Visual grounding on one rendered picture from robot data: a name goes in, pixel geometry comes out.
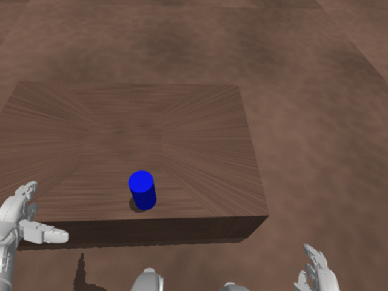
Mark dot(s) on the left robot hand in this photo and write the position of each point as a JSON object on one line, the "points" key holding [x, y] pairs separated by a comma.
{"points": [[15, 209]]}

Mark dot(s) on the can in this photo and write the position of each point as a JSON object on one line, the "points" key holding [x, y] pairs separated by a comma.
{"points": [[143, 190]]}

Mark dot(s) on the right robot hand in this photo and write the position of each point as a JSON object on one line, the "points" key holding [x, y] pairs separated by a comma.
{"points": [[323, 278]]}

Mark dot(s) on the left robot arm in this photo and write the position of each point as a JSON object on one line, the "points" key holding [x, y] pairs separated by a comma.
{"points": [[9, 241]]}

